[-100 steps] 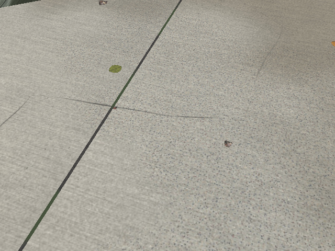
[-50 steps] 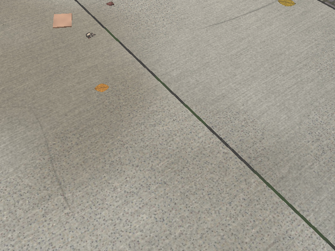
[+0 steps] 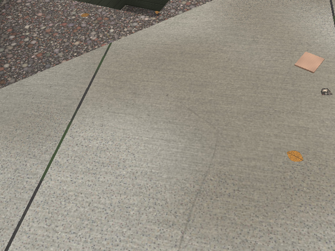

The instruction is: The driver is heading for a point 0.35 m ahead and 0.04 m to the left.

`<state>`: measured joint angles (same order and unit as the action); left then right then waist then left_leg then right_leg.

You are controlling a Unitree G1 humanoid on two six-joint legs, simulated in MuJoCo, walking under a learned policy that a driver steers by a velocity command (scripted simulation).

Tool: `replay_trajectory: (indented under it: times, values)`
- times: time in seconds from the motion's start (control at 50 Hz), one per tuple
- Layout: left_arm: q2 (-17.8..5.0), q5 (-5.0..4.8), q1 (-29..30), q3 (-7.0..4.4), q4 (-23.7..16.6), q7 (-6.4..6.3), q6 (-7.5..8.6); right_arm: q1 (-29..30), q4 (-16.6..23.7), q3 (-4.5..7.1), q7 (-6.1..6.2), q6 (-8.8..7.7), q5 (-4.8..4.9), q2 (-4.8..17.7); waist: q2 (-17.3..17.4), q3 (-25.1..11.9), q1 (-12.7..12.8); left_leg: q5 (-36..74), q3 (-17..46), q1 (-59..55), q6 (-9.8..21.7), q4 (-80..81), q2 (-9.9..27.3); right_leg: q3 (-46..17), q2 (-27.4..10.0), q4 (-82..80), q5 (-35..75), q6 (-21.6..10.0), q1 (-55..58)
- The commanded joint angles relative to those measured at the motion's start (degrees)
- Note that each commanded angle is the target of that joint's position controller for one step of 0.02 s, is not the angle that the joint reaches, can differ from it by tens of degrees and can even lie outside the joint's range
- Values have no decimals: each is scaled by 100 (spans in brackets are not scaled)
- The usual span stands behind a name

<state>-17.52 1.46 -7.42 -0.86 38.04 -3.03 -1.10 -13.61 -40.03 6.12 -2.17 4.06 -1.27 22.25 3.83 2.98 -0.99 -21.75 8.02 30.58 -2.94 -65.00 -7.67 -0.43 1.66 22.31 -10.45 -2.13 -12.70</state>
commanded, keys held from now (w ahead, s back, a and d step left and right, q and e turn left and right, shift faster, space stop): q+shift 0.40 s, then shift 0.50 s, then e+shift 0.10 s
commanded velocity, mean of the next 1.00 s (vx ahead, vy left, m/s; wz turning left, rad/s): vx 0.00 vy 0.00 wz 0.59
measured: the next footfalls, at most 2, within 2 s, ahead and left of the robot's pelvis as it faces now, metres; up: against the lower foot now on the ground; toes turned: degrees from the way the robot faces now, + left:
left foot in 0.36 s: -0.01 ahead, +0.11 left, +0.00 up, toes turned +24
right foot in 0.80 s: +0.11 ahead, -0.04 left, +0.00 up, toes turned +33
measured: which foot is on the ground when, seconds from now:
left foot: up 0.00-0.34, down 0.36-0.82, up 0.84-1.00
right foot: down 0.00-0.36, up 0.38-0.78, down 0.80-1.00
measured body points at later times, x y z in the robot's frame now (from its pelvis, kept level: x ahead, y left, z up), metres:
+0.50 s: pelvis -0.01 +0.02 -0.01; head +0.02 +0.07 +0.44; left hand -0.05 +0.32 -0.14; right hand +0.27 -0.15 -0.09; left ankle -0.04 +0.10 -0.75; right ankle +0.05 -0.11 -0.67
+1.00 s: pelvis +0.02 +0.01 +0.00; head +0.05 +0.00 +0.44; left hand -0.02 +0.28 -0.11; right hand +0.25 -0.15 -0.14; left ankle -0.07 +0.10 -0.73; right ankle +0.08 -0.06 -0.75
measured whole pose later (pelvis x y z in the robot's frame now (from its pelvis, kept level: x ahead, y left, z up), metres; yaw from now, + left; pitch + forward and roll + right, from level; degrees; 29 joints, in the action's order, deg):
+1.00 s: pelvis +0.02 +0.01 +0.00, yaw +32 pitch +0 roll +1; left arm -12.9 0.5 -12.8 0.1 42.2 -0.5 -0.8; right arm -10.9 -45.6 1.0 0.4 2.9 -0.8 15.1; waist 1.3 2.6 0.7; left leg -21.6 3.5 11.9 0.1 -31.9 -3.4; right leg -0.3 1.2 27.3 -13.6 -2.7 -13.3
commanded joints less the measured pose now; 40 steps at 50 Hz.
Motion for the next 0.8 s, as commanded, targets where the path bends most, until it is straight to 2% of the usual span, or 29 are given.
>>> replay_trajectory:
  times: [0.02, 0.1, 0.16, 0.22, 0.28, 0.3, 0.32, 0.34, 0.36, 0.38, 0.4, 0.42, 0.44, 0.46, 0.48, 0.5, 0.54, 0.66, 0.74, 0.78, 0.8]
  values:
    - [-665, 27, -146, -174, -375, 17, 60, -81, 321, 62, -93, 42, 72, 419, -1123, -354, 107, 56, -475, 553, -112, -391, 393, -484, -1313, -393, 2124, -791, 882]
    - [-783, 34, -603, -292, -254, 53, 70, 334, 471, -21, -154, 84, 85, 244, -1336, -393, 321, -62, -727, 607, -207, 271, 691, -238, -1611, -281, 2560, -857, 1372]
    - [-789, 50, -631, -348, -243, 103, 96, 556, 597, -66, -199, 112, 102, 118, -1353, -450, 318, -110, -884, 274, -135, 777, 872, 61, -1815, -240, 2522, -900, 1269]
    - [-801, 55, -555, -395, -263, 183, 128, 733, 731, -114, -228, 131, 129, -20, -1379, -525, 278, -189, -1133, -434, 33, 1496, 920, 489, -1918, -90, 2403, -799, 914]
    - [-879, -11, -602, -458, -250, 277, 128, 819, 833, -109, -202, 148, 153, -37, -1495, -613, 280, -269, -1417, -995, 221, 2262, 800, 766, -2055, 256, 2379, -607, 792]
    - [-907, -55, -641, -478, -241, 301, 114, 813, 864, -93, -189, 147, 135, -17, -1501, -632, 262, -266, -1439, -1168, 298, 2578, 766, 832, -2133, 461, 2333, -507, 750]
    - [-920, -119, -625, -493, -238, 319, 85, 656, 843, -71, -161, 126, 96, -4, -1388, -678, 130, -36, -1435, -1533, 399, 3113, 711, 986, -2153, 841, 2177, -329, 568]
    - [-907, -161, -688, -510, -192, 337, 46, 217, 697, -31, -91, 60, 26, 80, -932, -812, -139, 647, -1174, -2290, 532, 3933, 686, 1229, -2024, 1586, 1677, -25, 88]
    - [-739, -142, -935, -474, -250, 358, 17, -191, 591, 123, 26, -26, -58, 713, 461, -834, -267, 1584, 457, -3221, 809, 4716, 1631, 1536, -1507, 3074, -408, 370, -1228]
    - [-334, 29, -596, -328, -792, 323, -45, -236, 767, 318, 83, -58, 71, 1556, 1451, -793, -193, 3739, 2690, -3263, 1793, 4595, 3032, 980, -501, 3960, -3012, 772, -2809]
    - [-585, 176, -344, -383, -583, 279, -148, -594, 656, 226, 128, -107, 163, 1039, 180, -724, -402, 5301, 1772, -3537, 1854, 3983, 2694, 193, -798, 4631, -2720, 781, -2958]
    - [-441, 35, -490, -303, -673, 240, -142, -358, 696, 216, 193, -75, 97, 1039, 899, -1061, -368, 4146, 1693, -3219, 2158, 4254, 2676, 93, -642, 4709, -2411, 755, -2837]
    - [-596, -10, -419, -340, -524, 210, -106, 173, 727, 109, 234, -36, 62, 702, 505, -518, -122, 3126, 1193, -2734, 1837, 4532, 2165, -37, -804, 4444, -1659, 713, -2733]
    - [-692, 27, -399, -398, -479, 205, -94, 644, 813, 15, 283, -37, 108, 476, 615, -419, 62, 2963, 849, -2416, 1587, 4535, 1777, -2, -760, 4233, -1243, 673, -2459]
    - [-764, 35, -670, -409, -261, 229, -110, 745, 793, -66, 266, -39, 71, 322, 548, -489, 161, 3570, 574, -2258, 1521, 4446, 1576, 113, -651, 4278, -1052, 680, -2129]
    - [-776, 20, -770, -426, -203, 259, -147, 621, 747, -76, 248, -70, 83, 344, 387, -598, 165, 3802, 502, -2260, 1495, 4406, 1570, 122, -574, 4244, -999, 654, -1977]
    - [-612, -29, -820, -375, -126, 300, -186, 407, 619, -83, 206, -133, 68, 369, 181, -660, 120, 3846, 545, -2321, 1494, 4418, 1590, 122, -495, 3970, -1005, 592, -1866]
    - [-392, -47, -527, -289, -139, 266, -218, 169, 379, -148, 197, -201, -12, 330, 360, -452, -75, 2839, 942, -2208, 1588, 4494, 1717, 57, -333, 2711, -1135, 352, -1456]
    - [-336, -119, -585, -259, -108, 202, -173, 253, 248, -193, 193, -202, -37, 292, 366, -402, -20, 3146, 1180, -1877, 1535, 4257, 1739, 122, -135, 1795, -1294, 172, -620]
    - [-191, -100, -899, -214, 5, 161, -100, 456, 199, -249, 236, -204, 53, 198, 180, -412, 269, 2884, 1221, -1592, 1268, 4013, 1579, 142, -112, 448, -501, 61, 226]
    - [-221, -24, -969, -189, 21, 125, -16, 420, 182, -319, 260, -231, 75, 9, -122, -463, 303, 2158, 1205, -1278, 956, 3895, 1377, -270, -469, -281, 128, 9, 786]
